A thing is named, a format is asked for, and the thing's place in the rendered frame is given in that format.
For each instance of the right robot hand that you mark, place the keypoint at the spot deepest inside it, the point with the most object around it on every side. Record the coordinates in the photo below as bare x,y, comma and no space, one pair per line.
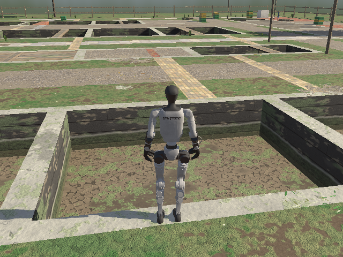
191,151

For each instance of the robot right upper arm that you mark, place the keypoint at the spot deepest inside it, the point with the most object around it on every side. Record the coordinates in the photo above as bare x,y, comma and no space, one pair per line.
191,122

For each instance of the left robot hand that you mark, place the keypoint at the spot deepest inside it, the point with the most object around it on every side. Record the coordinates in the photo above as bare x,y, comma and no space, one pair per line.
150,153

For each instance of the robot foot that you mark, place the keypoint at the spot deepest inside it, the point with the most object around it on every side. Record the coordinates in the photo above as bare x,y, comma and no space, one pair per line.
160,218
178,216

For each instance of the robot left upper arm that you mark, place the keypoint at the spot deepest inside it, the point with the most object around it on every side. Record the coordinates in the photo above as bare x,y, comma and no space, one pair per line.
152,122

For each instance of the robot left foot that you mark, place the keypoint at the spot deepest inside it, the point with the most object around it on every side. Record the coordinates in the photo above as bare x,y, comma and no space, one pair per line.
160,218

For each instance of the robot left forearm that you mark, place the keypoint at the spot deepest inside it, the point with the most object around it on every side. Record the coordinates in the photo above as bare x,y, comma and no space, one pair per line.
148,142

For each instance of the robot right foot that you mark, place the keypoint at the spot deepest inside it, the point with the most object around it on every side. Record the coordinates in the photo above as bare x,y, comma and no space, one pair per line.
178,216

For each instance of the robot right forearm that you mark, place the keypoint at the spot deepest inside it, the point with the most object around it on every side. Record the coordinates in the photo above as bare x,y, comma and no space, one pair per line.
195,142

